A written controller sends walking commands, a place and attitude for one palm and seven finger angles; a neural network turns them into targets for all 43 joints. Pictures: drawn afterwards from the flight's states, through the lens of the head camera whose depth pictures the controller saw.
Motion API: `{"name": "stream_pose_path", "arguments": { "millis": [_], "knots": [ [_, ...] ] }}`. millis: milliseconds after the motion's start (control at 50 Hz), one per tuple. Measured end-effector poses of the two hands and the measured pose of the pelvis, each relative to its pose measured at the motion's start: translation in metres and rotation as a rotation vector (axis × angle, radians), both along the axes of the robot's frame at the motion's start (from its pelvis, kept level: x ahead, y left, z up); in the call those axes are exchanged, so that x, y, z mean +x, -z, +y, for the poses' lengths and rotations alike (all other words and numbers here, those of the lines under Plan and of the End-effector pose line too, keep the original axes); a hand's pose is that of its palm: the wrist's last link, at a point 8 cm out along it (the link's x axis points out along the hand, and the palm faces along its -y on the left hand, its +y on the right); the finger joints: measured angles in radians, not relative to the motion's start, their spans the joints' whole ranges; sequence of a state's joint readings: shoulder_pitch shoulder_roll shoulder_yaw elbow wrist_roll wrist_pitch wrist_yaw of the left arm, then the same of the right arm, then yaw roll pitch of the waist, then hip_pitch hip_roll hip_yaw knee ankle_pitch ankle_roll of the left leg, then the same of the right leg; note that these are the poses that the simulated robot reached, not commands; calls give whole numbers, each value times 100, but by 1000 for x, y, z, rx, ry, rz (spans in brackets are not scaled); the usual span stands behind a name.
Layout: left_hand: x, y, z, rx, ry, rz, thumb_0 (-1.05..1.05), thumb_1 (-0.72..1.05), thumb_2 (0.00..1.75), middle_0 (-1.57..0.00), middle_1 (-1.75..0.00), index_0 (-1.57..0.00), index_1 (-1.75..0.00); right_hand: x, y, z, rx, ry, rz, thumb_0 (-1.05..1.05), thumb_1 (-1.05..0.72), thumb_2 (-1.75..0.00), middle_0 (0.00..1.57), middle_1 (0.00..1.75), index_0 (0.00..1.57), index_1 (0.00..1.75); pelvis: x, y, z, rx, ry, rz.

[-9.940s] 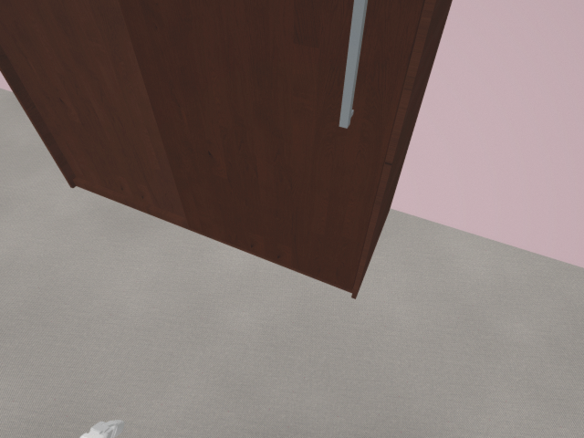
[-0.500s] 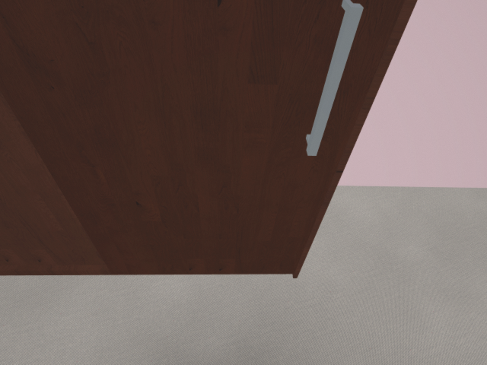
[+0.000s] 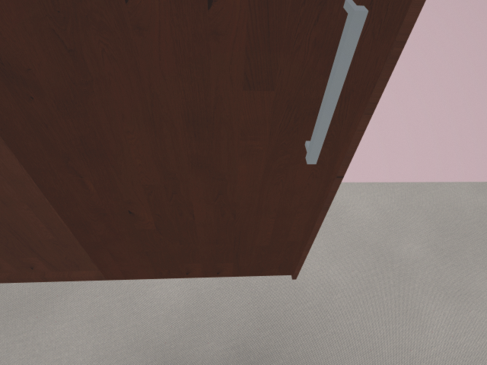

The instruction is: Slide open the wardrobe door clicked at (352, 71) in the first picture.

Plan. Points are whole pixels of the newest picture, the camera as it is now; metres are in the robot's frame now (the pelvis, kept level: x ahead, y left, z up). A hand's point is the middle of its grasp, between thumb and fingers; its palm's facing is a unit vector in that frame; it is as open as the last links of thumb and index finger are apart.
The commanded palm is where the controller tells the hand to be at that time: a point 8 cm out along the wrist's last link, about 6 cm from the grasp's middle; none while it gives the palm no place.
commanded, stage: look again from close up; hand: right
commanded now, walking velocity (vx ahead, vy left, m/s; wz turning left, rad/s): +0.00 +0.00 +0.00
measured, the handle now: (327, 95) +0.55 -0.12 +0.17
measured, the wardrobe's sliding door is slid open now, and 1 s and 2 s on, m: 0.00 0.00 0.00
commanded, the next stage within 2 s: shuffle to correct the standing spot in 0.52 s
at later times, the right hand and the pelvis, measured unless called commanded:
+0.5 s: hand out of the picture +0.04 -0.18 -0.17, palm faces +0.03 +0.97 -0.22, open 7.3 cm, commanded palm none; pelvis +0.02 +0.01 +0.00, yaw +0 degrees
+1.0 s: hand out of the picture +0.04 -0.19 -0.18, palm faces +0.00 +0.98 -0.18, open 7.3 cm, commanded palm none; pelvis +0.06 -0.02 -0.01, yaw +5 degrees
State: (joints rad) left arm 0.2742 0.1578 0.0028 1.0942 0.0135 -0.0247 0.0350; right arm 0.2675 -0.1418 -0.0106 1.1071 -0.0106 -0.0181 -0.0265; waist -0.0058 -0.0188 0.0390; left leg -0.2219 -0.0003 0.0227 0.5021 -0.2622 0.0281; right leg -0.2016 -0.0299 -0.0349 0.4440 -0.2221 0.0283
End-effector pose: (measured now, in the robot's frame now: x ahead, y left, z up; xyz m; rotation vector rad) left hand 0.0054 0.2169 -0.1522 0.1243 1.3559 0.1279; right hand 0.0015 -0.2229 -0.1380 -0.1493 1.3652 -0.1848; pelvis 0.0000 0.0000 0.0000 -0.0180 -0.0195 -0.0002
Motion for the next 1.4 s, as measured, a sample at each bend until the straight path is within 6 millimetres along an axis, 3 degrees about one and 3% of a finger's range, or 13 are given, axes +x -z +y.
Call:
{"name": "stream_pose_path", "arguments": {
  "millis": [200, 360, 720, 920, 1000, 1140, 1240, 1400],
  "knots": [
    [14, -1, 7, 5, 8, -2, 0, 91, 90, -20, -30, -19, -30, 27, -3, -3, -16, -17, -41, 0, -91, -90, 20, 30, 20, 30, 10, -1, 4, 0, 1, -2],
    [19, -2, 11, 11, 10, 0, 0, 91, 90, -20, -30, -19, -30, 37, -3, -2, -16, -21, -55, 0, -91, -90, 20, 30, 20, 30, 14, -1, 7, 1, 2, -6],
    [14, -4, 11, 17, 7, 36, 0, 91, 90, -20, -30, -19, -30, 24, 2, 3, 6, -8, -1, 0, -91, -90, 20, 30, 20, 30, 19, -1, 6, 7, -7, -2],
    [13, -4, -8, 35, -34, 67, 0, 91, 90, -20, -30, -19, -30, 17, 16, -8, 55, 26, 85, 0, -91, -90, 20, 30, 20, 30, 47, 7, -14, 8, -43, 8],
    [8, -2, -19, 28, -83, 78, 0, 91, 90, -20, -30, -19, -30, 38, 16, -15, 39, -22, 112, 0, -91, -90, 20, 30, 20, 30, 60, 9, -18, -2, -79, 14],
    [-2, 9, -30, -30, -129, 198, 0, 91, 90, -20, -30, -20, -30, 109, 13, -14, -16, -67, -7, 1, -92, -90, 20, 30, 20, 30, 78, 14, -7, -3, -63, 18],
    [25, 8, -27, -19, -125, 179, 0, 91, 90, -20, -30, -19, -30, 136, 13, -13, -20, -69, -67, 1, -93, -90, 20, 30, 20, 30, 82, 11, -7, 8, -35, 26],
    [71, 0, -13, 42, -91, 51, 2, 93, 90, -20, -30, -20, -30, 154, 10, -16, 1, -71, -98, 0, -93, -90, 20, 30, 20, 30, 84, 7, -14, -1, -62, 24]
  ]
}}
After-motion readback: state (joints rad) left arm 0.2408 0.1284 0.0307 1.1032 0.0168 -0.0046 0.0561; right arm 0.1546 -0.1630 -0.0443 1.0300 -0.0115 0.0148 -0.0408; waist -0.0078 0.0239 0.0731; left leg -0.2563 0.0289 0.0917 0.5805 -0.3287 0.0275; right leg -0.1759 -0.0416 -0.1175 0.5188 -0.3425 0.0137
